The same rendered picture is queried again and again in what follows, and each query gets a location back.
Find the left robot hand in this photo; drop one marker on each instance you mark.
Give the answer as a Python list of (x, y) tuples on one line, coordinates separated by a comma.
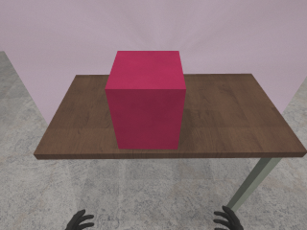
[(74, 223)]

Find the table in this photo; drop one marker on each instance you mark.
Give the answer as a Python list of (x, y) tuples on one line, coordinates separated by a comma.
[(224, 116)]

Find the carton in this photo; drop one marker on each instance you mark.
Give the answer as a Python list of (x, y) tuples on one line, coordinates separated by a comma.
[(145, 92)]

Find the right robot hand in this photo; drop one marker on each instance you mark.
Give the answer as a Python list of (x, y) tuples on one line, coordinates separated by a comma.
[(233, 222)]

